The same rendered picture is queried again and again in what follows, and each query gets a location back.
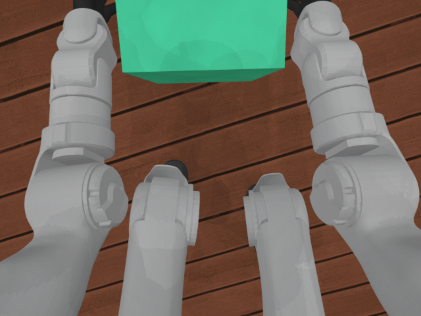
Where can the left robot upper arm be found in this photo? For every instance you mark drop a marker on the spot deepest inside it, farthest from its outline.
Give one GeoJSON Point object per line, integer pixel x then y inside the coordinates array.
{"type": "Point", "coordinates": [71, 210]}

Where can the right robot upper arm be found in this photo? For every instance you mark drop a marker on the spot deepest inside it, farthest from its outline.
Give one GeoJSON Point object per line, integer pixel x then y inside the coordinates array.
{"type": "Point", "coordinates": [371, 200]}

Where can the robot left forearm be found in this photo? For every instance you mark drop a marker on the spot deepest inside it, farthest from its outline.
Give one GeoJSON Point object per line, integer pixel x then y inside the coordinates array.
{"type": "Point", "coordinates": [79, 130]}

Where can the right robot thigh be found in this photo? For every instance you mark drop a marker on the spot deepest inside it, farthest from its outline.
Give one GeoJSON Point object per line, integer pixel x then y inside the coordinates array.
{"type": "Point", "coordinates": [288, 274]}

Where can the carton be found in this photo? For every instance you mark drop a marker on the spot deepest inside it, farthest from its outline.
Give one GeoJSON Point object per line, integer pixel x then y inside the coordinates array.
{"type": "Point", "coordinates": [191, 41]}

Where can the right robot hand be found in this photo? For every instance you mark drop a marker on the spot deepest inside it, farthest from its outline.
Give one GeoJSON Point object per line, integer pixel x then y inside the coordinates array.
{"type": "Point", "coordinates": [297, 7]}

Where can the robot right forearm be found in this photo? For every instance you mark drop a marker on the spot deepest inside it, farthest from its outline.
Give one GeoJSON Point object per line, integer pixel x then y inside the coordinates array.
{"type": "Point", "coordinates": [338, 95]}

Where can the left robot foot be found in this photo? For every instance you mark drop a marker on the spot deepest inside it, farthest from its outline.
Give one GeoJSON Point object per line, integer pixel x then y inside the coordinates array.
{"type": "Point", "coordinates": [180, 165]}

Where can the left robot hand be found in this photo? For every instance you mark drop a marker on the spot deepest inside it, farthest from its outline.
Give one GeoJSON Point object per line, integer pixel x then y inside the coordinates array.
{"type": "Point", "coordinates": [96, 5]}

